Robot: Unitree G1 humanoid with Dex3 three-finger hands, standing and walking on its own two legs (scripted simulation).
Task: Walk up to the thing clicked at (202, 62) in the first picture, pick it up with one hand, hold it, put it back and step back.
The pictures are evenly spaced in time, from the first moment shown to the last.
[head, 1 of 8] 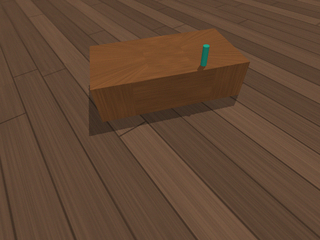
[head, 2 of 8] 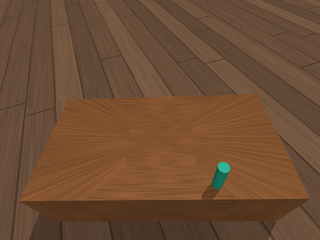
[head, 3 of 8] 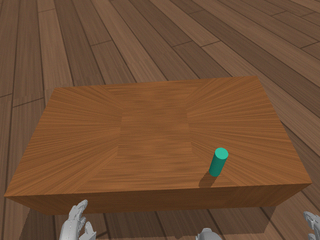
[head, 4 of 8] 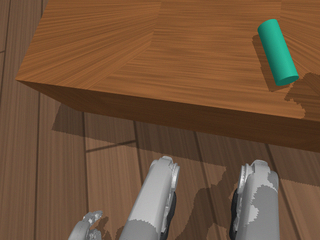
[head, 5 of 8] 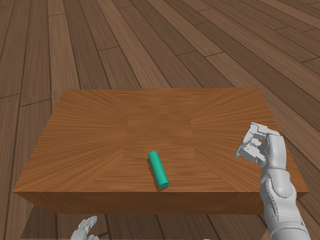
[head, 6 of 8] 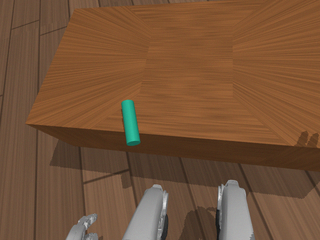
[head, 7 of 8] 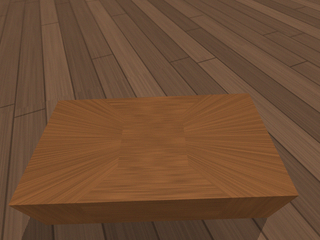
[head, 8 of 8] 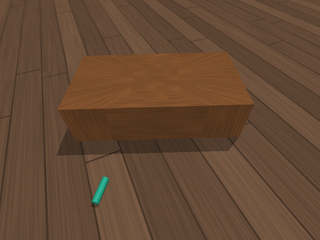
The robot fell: no
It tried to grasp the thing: yes
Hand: right
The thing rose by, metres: 0.00
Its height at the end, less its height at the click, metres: -0.42
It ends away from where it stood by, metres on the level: 0.80
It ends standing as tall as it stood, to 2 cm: no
